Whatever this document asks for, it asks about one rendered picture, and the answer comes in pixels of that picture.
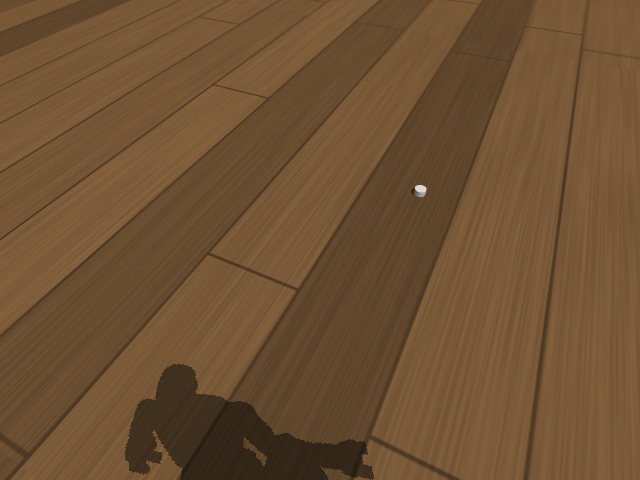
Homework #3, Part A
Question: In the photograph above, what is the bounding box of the tin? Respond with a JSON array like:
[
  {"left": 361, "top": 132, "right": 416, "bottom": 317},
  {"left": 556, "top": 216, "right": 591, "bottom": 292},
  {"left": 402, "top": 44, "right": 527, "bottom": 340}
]
[{"left": 414, "top": 185, "right": 427, "bottom": 197}]

